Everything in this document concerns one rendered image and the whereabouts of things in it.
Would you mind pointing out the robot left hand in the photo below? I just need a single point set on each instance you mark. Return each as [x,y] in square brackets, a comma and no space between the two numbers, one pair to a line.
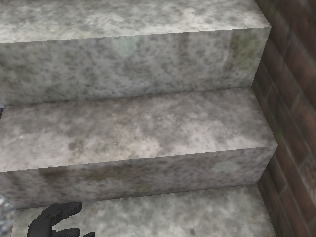
[42,226]

